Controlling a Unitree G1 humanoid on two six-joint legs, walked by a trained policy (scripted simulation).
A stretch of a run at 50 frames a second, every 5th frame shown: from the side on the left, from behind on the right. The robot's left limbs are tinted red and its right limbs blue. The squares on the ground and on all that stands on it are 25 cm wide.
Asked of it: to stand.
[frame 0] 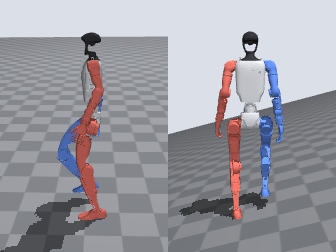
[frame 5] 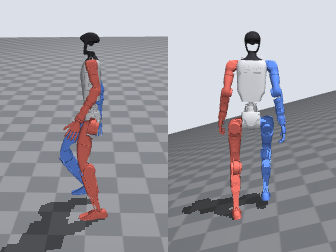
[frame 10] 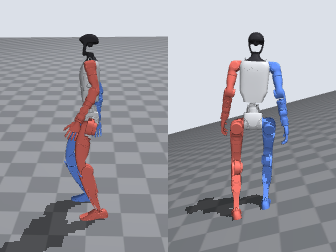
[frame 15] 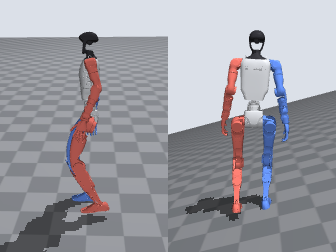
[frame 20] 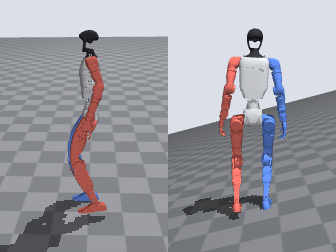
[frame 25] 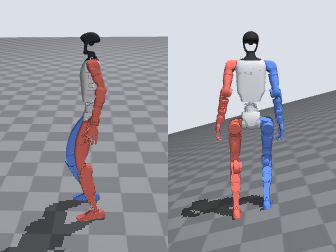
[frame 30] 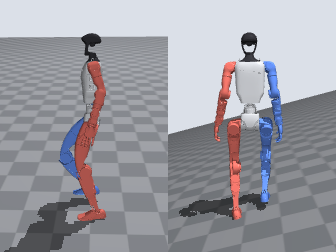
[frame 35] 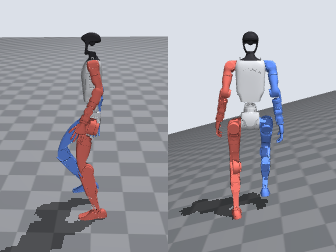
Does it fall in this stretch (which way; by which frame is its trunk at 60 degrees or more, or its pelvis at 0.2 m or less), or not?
no
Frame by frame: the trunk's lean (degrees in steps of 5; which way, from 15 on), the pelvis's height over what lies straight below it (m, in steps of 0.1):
0: 0, 0.8
5: 0, 0.8
10: 5, 0.7
15: 5, 0.8
20: 0, 0.8
25: 0, 0.8
30: 0, 0.7
35: 0, 0.8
